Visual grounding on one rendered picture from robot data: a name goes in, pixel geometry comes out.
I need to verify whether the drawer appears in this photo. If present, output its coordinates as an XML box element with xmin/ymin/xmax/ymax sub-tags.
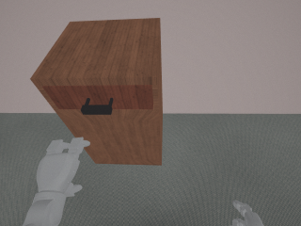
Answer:
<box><xmin>42</xmin><ymin>85</ymin><xmax>153</xmax><ymax>110</ymax></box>

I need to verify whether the robot left hand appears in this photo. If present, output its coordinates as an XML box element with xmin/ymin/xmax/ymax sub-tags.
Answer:
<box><xmin>36</xmin><ymin>137</ymin><xmax>90</xmax><ymax>197</ymax></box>

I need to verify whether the robot left forearm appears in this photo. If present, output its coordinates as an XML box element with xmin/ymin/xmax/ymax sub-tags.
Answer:
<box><xmin>23</xmin><ymin>190</ymin><xmax>67</xmax><ymax>226</ymax></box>

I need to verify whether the cabinet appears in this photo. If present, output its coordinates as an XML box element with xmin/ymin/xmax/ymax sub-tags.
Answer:
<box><xmin>30</xmin><ymin>18</ymin><xmax>163</xmax><ymax>166</ymax></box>

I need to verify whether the robot right hand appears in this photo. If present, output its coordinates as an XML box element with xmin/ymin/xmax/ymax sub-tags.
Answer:
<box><xmin>230</xmin><ymin>200</ymin><xmax>264</xmax><ymax>226</ymax></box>

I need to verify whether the handle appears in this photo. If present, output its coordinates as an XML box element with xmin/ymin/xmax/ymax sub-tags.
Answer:
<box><xmin>81</xmin><ymin>98</ymin><xmax>114</xmax><ymax>115</ymax></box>

